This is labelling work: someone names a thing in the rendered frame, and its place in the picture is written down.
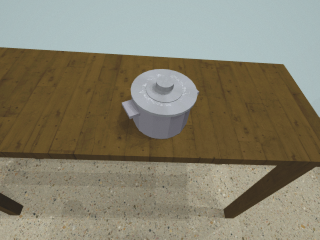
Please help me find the lid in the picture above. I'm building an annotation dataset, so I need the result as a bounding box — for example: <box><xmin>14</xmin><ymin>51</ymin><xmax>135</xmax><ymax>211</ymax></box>
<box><xmin>130</xmin><ymin>69</ymin><xmax>198</xmax><ymax>118</ymax></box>

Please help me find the knob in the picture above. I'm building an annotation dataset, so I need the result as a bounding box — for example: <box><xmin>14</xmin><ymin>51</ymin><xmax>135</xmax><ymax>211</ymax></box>
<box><xmin>156</xmin><ymin>75</ymin><xmax>175</xmax><ymax>92</ymax></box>

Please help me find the table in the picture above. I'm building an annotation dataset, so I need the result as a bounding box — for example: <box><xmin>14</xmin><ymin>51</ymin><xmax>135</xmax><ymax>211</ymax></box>
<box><xmin>0</xmin><ymin>47</ymin><xmax>320</xmax><ymax>219</ymax></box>

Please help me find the pot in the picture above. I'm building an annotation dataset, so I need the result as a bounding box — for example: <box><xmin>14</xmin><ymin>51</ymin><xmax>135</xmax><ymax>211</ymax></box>
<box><xmin>122</xmin><ymin>90</ymin><xmax>199</xmax><ymax>139</ymax></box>

